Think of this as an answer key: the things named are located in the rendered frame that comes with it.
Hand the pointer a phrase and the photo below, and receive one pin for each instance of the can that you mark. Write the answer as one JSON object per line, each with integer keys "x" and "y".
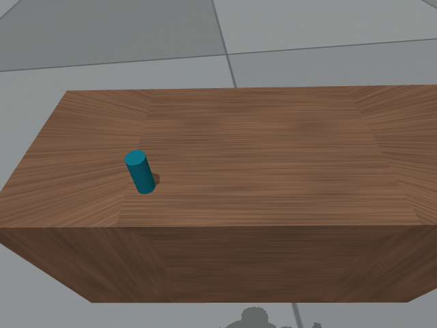
{"x": 139, "y": 169}

